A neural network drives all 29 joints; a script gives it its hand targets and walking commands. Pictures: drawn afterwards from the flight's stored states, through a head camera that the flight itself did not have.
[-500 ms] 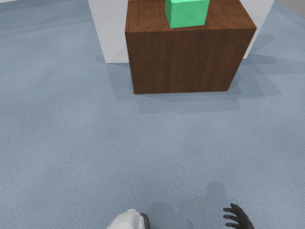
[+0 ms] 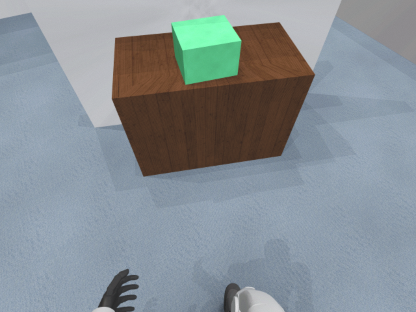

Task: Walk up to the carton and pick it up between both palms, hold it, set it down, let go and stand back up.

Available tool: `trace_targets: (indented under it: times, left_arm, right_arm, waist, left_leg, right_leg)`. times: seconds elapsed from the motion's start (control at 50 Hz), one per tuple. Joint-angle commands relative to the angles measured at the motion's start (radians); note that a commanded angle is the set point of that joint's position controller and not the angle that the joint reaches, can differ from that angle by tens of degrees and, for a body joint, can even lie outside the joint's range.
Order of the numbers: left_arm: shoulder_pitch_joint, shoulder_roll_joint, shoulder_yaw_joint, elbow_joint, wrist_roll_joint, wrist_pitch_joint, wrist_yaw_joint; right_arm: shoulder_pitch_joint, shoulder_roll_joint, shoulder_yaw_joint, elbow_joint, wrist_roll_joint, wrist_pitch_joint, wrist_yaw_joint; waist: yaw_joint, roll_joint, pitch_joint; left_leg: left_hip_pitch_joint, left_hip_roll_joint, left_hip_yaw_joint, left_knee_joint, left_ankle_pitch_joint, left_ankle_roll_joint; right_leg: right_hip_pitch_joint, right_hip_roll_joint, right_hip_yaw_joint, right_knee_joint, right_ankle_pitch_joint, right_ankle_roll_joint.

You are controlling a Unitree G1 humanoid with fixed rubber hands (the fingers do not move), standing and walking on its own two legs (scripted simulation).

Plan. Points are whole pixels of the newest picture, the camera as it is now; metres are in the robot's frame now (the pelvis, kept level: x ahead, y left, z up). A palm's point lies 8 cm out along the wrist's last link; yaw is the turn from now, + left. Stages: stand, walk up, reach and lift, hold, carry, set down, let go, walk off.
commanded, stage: walk up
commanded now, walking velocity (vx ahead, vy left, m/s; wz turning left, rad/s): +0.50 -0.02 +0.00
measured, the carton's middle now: (205, 49) +1.03 -0.07 -0.10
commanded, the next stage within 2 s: none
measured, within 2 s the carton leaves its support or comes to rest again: neither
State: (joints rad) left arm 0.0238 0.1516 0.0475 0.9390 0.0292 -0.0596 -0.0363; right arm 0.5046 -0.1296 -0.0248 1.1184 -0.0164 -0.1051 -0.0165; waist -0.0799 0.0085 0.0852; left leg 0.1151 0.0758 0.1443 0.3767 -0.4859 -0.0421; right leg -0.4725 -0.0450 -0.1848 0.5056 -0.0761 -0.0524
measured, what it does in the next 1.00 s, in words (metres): walks ahead: left foot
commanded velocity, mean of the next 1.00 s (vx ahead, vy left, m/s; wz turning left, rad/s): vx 0.41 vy -0.04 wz -0.02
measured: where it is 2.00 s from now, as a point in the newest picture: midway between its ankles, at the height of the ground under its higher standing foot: (210, 216)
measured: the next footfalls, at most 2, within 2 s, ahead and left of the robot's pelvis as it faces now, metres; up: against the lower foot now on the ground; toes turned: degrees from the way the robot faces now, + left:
left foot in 0.56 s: +0.47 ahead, +0.15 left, +0.00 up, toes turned +9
right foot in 1.12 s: +0.60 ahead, -0.16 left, +0.00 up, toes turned -9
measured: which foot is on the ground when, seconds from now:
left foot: down 0.00-0.02, up 0.04-0.54, down 0.56-1.00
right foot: down 0.00-0.60, up 0.62-1.00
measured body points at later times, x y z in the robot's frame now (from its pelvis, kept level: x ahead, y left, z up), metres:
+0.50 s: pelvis +0.26 +0.01 +0.02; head +0.28 +0.00 +0.47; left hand +0.15 +0.22 -0.12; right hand +0.42 -0.19 -0.12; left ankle +0.41 +0.15 -0.69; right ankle +0.13 -0.10 -0.72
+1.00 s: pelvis +0.46 +0.01 +0.03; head +0.48 +0.04 +0.48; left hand +0.56 +0.24 -0.13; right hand +0.39 -0.22 -0.11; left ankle +0.43 +0.14 -0.72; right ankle +0.55 -0.16 -0.67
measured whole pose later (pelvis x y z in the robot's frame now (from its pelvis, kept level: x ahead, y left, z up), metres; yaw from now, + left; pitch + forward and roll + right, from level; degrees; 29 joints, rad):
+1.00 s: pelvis +0.46 +0.01 +0.03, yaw +0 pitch +0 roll -1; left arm 0.15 0.22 0.05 0.97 0.03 0.03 -0.04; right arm 0.44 -0.14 -0.04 1.06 -0.03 -0.07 -0.02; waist -0.06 -0.05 0.05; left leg -0.13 0.11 0.14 0.40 -0.26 -0.03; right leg -0.52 -0.10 -0.05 0.81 -0.13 0.06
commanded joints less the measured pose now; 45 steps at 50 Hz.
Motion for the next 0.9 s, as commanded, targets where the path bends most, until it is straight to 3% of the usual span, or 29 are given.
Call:
trace_targets:
  times: [0.0, 0.02, 0.04, 0.06, 0.08, 0.12, 0.16, 0.18, 0.24, 0.28, 0.38, 0.4, 0.44, 0.46, 0.48, 0.52, 0.54, 0.56, 0.58, 0.6, 0.62, 0.64, 0.68, 0.7, 0.72, 0.76, 0.78, 0.84, 0.88]
  left_arm:
    - [0.543, 0.316, 0.107, 0.105, 0.011, -0.03, 0.03]
    - [0.541, 0.289, 0.103, 0.104, -0.015, -0.018, 0.031]
    - [0.477, 0.246, 0.083, 0.083, -0.017, -0.025, 0.031]
    - [0.381, 0.204, 0.069, 0.063, -0.006, -0.035, 0.032]
    - [0.321, 0.157, 0.059, 0.063, 0.003, -0.045, 0.033]
    - [0.301, 0.085, 0.033, 0.075, -0.003, -0.048, 0.024]
    - [0.322, 0.061, 0.018, 0.077, -0.002, -0.05, 0.022]
    - [0.347, 0.074, 0.017, 0.078, -0.003, -0.054, 0.023]
    - [0.407, 0.14, 0.018, 0.082, -0.011, -0.058, 0.031]
    - [0.454, 0.159, 0.025, 0.087, -0.009, -0.06, 0.037]
    - [0.521, 0.152, 0.02, 0.111, -0.008, -0.051, 0.046]
    - [0.54, 0.146, 0.024, 0.113, -0.004, -0.051, 0.047]
    - [0.554, 0.116, 0.012, 0.15, -0.014, -0.04, 0.054]
    - [0.552, 0.129, 0.015, 0.154, -0.014, -0.035, 0.057]
    - [0.541, 0.138, 0.018, 0.152, -0.012, -0.032, 0.056]
    - [0.507, 0.163, 0.018, 0.152, -0.009, -0.027, 0.053]
    - [0.5, 0.153, 0.011, 0.148, -0.012, -0.028, 0.051]
    - [0.547, 0.1, 0.0, 0.126, -0.034, -0.024, 0.05]
    - [0.562, 0.108, 0.017, 0.117, -0.039, -0.01, 0.05]
    - [0.513, 0.203, 0.046, 0.108, -0.017, 0.003, 0.046]
    - [0.442, 0.15, 0.038, 0.093, -0.024, 0.003, 0.039]
    - [0.429, 0.088, 0.029, 0.098, -0.022, 0.001, 0.036]
    - [0.421, 0.033, 0.019, 0.091, -0.005, 0.016, 0.027]
    - [0.402, 0.043, 0.025, 0.077, -0.001, 0.03, 0.025]
    - [0.419, 0.036, 0.025, 0.084, -0.005, 0.044, 0.021]
    - [0.403, 0.06, 0.023, 0.076, -0.002, 0.067, 0.019]
    - [0.374, 0.063, 0.025, 0.064, 0.003, 0.076, 0.015]
    - [0.273, 0.094, 0.022, 0.03, 0.006, 0.087, 0.007]
    - [0.215, 0.092, 0.013, 0.015, 0.001, 0.087, -0.001]
  right_arm:
    - [0.132, -0.086, -0.006, -0.059, 0.04, 0.008, -0.002]
    - [0.057, -0.15, -0.028, -0.07, 0.042, 0.013, -0.005]
    - [-0.061, -0.181, -0.048, -0.075, 0.035, 0.014, 0.0]
    - [-0.098, -0.139, -0.043, -0.081, 0.036, 0.012, 0.006]
    - [-0.126, -0.095, -0.042, -0.079, 0.024, 0.017, 0.011]
    - [-0.085, -0.038, -0.037, -0.08, -0.001, 0.045, 0.017]
    - [-0.113, -0.048, -0.032, -0.094, -0.008, 0.067, 0.032]
    - [-0.132, -0.058, -0.028, -0.102, -0.014, 0.076, 0.037]
    - [-0.245, -0.076, -0.025, -0.148, -0.016, 0.094, 0.051]
    - [-0.335, -0.098, -0.026, -0.176, -0.009, 0.091, 0.057]
    - [-0.512, -0.102, -0.021, -0.233, -0.004, 0.08, 0.072]
    - [-0.532, -0.105, -0.024, -0.237, -0.004, 0.074, 0.07]
    - [-0.574, -0.091, -0.02, -0.265, -0.014, 0.058, 0.071]
    - [-0.558, -0.098, -0.024, -0.259, -0.014, 0.053, 0.07]
    - [-0.509, -0.117, -0.035, -0.239, -0.013, 0.046, 0.062]
    - [-0.297, -0.147, -0.053, -0.173, -0.018, 0.03, 0.044]
    - [-0.127, -0.211, -0.068, -0.128, -0.03, 0.016, 0.03]
    - [0.026, -0.328, -0.098, -0.107, -0.05, 0.014, 0.019]
    - [0.086, -0.393, -0.122, -0.061, -0.005, 0.038, 0.014]
    - [0.069, -0.382, -0.11, -0.065, 0.012, 0.051, 0.0]
    - [-0.024, -0.313, -0.089, -0.085, 0.014, 0.043, -0.004]
    - [-0.112, -0.26, -0.08, -0.1, 0.003, 0.032, -0.003]
    - [-0.187, -0.158, -0.047, -0.107, -0.002, 0.02, 0.001]
    - [-0.184, -0.13, -0.036, -0.097, -0.004, 0.017, 0.005]
    - [-0.186, -0.133, -0.036, -0.102, -0.009, 0.011, 0.008]
    - [-0.15, -0.165, -0.046, -0.101, -0.011, 0.004, 0.01]
    - [-0.123, -0.179, -0.048, -0.1, -0.012, 0.004, 0.006]
    - [-0.071, -0.194, -0.045, -0.095, -0.008, 0.008, 0.002]
    - [-0.067, -0.2, -0.051, -0.1, -0.014, 0.015, 0.001]
  waist:
    - [0.219, -0.336, -0.476]
    - [0.225, -0.244, -0.492]
    - [0.217, -0.017, -0.337]
    - [0.177, 0.054, -0.209]
    - [0.14, 0.008, -0.114]
    - [0.084, -0.12, -0.041]
    - [0.058, -0.13, -0.024]
    - [0.055, -0.128, -0.016]
    - [0.08, -0.144, 0.013]
    - [0.111, -0.135, 0.014]
    - [0.163, -0.169, 0.073]
    - [0.178, -0.13, 0.086]
    - [0.153, -0.223, 0.064]
    - [0.137, -0.241, 0.06]
    - [0.124, -0.174, 0.039]
    - [0.026, -0.081, -0.056]
    - [-0.047, 0.013, -0.176]
    - [-0.079, 0.249, -0.286]
    - [-0.086, 0.314, -0.334]
    - [-0.062, 0.102, -0.298]
    - [-0.016, 0.06, -0.197]
    - [0.026, 0.076, -0.12]
    - [0.075, 0.167, -0.076]
    - [0.092, 0.189, -0.044]
    - [0.106, 0.156, -0.049]
    - [0.113, 0.188, -0.059]
    - [0.107, 0.138, -0.094]
    - [0.084, 0.174, -0.061]
    - [0.07, 0.199, -0.03]
  left_leg:
    - [-0.676, -0.055, -0.053, 0.927, -0.02, 0.037]
    - [-0.701, -0.033, -0.118, 1.054, 0.0, 0.057]
    - [-0.716, 0.013, -0.173, 1.044, 0.071, 0.064]
    - [-0.707, 0.05, -0.183, 1.007, 0.146, 0.061]
    - [-0.696, 0.066, -0.173, 0.976, 0.185, 0.058]
    - [-0.606, 0.069, -0.171, 0.874, 0.24, 0.055]
    - [-0.604, 0.06, -0.139, 0.808, 0.262, 0.043]
    - [-0.603, 0.056, -0.125, 0.772, 0.283, 0.036]
    - [-0.708, 0.062, -0.093, 0.63, 0.37, 0.021]
    - [-0.75, 0.074, -0.081, 0.539, 0.409, 0.015]
    - [-0.78, 0.049, -0.046, 0.332, 0.444, 0.004]
    - [-0.794, 0.041, -0.034, 0.299, 0.43, 0.009]
    - [-0.645, 0.012, -0.011, 0.22, 0.354, 0.026]
    - [-0.584, 0.011, -0.015, 0.213, 0.338, 0.033]
    - [-0.541, -0.009, 0.016, 0.202, 0.309, 0.037]
    - [-0.292, -0.043, 0.041, 0.111, 0.348, 0.066]
    - [-0.058, 0.03, -0.041, 0.154, 0.395, 0.091]
    - [0.154, 0.339, -0.455, 0.077, 0.308, 0.173]
    - [0.173, 0.49, -0.796, -0.108, 0.291, 0.265]
    - [0.049, 0.517, -0.855, -0.153, 0.367, 0.216]
    - [-0.023, 0.46, -0.686, -0.123, 0.573, 0.156]
    - [-0.141, 0.392, -0.497, -0.069, 0.782, 0.129]
    - [-0.325, 0.27, -0.264, -0.061, 0.931, 0.1]
    - [-0.372, 0.259, -0.25, -0.075, 0.922, 0.098]
    - [-0.364, 0.252, -0.222, -0.072, 0.958, 0.114]
    - [-0.36, 0.255, -0.17, -0.087, 0.994, 0.138]
    - [-0.341, 0.264, -0.17, -0.091, 0.971, 0.153]
    - [-0.309, 0.264, -0.156, -0.09, 0.926, 0.137]
    - [-0.296, 0.25, -0.129, -0.105, 0.807, 0.134]
  right_leg:
    - [0.985, -0.449, 0.673, -0.104, 0.006, -0.228]
    - [0.907, -0.467, 0.758, -0.197, -0.058, -0.241]
    - [0.738, -0.455, 0.689, -0.213, 0.097, -0.158]
    - [0.586, -0.416, 0.53, -0.195, 0.252, -0.107]
    - [0.461, -0.377, 0.435, -0.211, 0.322, -0.079]
    - [0.284, -0.291, 0.332, -0.251, 0.221, -0.02]
    - [0.248, -0.247, 0.276, -0.279, 0.153, -0.017]
    - [0.227, -0.246, 0.282, -0.295, 0.146, -0.039]
    - [0.3, -0.237, 0.249, -0.343, 0.11, -0.067]
    - [0.363, -0.271, 0.237, -0.354, 0.084, -0.071]
    - [0.455, -0.256, 0.178, -0.363, 0.12, -0.068]
    - [0.486, -0.258, 0.173, -0.357, 0.148, -0.065]
    - [0.435, -0.185, 0.1, -0.34, 0.067, -0.054]
    - [0.427, -0.201, 0.087, -0.311, 0.11, -0.059]
    - [0.446, -0.209, 0.08, -0.251, 0.214, -0.063]
    - [0.401, -0.185, 0.033, 0.021, 0.43, -0.045]
    - [0.277, -0.147, 0.038, 0.23, 0.287, -0.016]
    - [0.03, -0.037, 0.015, 0.555, -0.175, 0.042]
    - [-0.106, 0.046, 0.117, 0.711, -0.507, 0.051]
    - [-0.045, -0.008, 0.24, 0.796, -0.432, 0.05]
    - [-0.095, -0.021, 0.254, 0.834, -0.359, 0.056]
    - [-0.084, -0.056, 0.242, 0.809, -0.288, 0.057]
    - [0.009, -0.078, 0.228, 0.735, -0.214, 0.066]
    - [0.039, -0.07, 0.234, 0.706, -0.19, 0.068]
    - [0.026, -0.056, 0.22, 0.702, -0.171, 0.069]
    - [0.007, -0.045, 0.199, 0.668, -0.142, 0.081]
    - [0.011, -0.045, 0.192, 0.643, -0.128, 0.089]
    - [-0.045, -0.05, 0.189, 0.545, -0.073, 0.101]
    - [-0.073, -0.06, 0.168, 0.445, -0.045, 0.119]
